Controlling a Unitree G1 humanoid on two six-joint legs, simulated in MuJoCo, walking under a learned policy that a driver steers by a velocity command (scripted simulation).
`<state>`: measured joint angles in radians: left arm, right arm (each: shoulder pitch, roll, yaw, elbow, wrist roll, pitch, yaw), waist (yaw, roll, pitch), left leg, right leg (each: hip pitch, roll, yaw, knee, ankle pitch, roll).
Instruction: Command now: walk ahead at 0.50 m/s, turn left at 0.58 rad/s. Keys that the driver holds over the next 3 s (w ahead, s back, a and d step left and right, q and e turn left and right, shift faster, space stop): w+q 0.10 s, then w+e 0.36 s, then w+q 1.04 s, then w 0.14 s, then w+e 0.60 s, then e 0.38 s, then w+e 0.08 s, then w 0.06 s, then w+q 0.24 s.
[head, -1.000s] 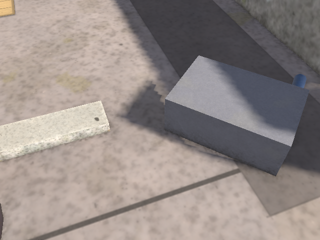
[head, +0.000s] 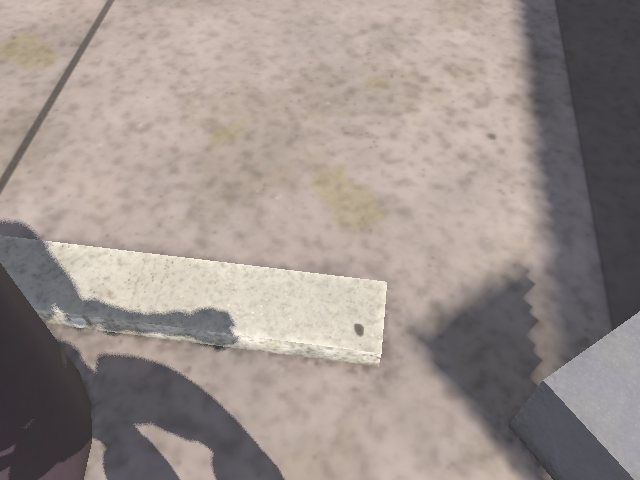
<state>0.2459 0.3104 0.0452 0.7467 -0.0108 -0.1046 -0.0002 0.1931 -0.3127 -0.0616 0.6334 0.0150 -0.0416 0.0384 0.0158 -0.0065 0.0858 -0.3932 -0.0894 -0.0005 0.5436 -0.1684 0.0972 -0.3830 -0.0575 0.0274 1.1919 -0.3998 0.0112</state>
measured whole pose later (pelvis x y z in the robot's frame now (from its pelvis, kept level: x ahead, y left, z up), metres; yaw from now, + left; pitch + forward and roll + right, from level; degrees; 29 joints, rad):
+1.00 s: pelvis +0.57 -0.03 +0.02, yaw +11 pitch +6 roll +5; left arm 0.48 0.25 0.01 0.93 0.00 0.00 0.05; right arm -0.04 -0.19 -0.03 0.62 0.04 -0.07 0.06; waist 0.10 -0.05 0.01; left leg -0.42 -0.05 0.07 0.62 -0.52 -0.02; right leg -0.01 -0.07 -0.05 0.47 -0.31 -0.01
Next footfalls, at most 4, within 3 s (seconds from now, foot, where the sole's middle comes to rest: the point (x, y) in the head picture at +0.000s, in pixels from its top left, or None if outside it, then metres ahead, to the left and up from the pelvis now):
0.38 right None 0.41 -0.13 -0.77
0.72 left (265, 431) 0.52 0.14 -0.76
1.18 right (392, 287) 0.83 -0.13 -0.70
1.50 left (268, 251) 0.94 0.16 -0.73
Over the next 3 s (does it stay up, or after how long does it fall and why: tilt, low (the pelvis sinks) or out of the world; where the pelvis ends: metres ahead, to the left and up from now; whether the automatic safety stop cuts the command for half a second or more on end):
stays up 1.53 0.26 0.02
